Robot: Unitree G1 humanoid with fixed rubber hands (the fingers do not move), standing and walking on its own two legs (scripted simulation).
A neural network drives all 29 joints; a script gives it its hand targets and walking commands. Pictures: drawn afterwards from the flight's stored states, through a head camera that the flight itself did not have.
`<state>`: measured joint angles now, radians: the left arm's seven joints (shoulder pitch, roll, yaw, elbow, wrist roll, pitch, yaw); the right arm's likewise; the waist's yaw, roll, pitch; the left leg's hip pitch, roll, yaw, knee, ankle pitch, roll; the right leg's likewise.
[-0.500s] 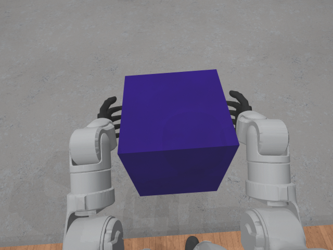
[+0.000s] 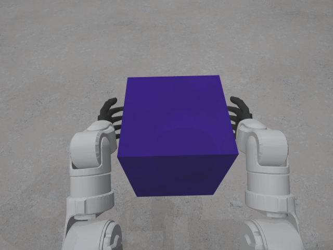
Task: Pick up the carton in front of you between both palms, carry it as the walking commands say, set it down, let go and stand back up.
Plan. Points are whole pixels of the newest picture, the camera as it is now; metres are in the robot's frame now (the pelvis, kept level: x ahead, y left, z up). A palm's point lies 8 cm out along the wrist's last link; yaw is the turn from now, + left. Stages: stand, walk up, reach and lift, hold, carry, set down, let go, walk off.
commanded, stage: carry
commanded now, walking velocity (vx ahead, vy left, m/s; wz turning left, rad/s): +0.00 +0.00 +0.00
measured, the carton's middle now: (174, 141) +0.38 +0.00 +0.04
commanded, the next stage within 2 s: none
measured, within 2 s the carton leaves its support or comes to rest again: neither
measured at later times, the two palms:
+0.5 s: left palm (106, 135) +0.36 +0.15 +0.10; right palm (239, 134) +0.36 -0.14 +0.10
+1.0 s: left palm (129, 75) +0.58 +0.12 +0.09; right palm (229, 67) +0.60 -0.18 +0.09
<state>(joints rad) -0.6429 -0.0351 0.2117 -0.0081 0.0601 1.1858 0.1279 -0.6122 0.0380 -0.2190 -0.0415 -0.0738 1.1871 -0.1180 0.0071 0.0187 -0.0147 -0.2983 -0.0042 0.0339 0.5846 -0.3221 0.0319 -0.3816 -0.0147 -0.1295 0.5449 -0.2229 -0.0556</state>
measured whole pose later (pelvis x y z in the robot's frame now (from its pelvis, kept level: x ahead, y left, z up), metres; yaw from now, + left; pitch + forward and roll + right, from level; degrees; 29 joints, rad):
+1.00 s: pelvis +0.24 -0.06 -0.03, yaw +2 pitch +3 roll -1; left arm -0.62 -0.03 0.21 0.04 0.03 1.18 0.14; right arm -0.62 0.03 -0.22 -0.01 -0.08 1.22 -0.12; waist 0.07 0.02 -0.01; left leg -0.53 0.02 0.03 0.86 -0.05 0.05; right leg -0.23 0.02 -0.25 0.60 0.40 -0.22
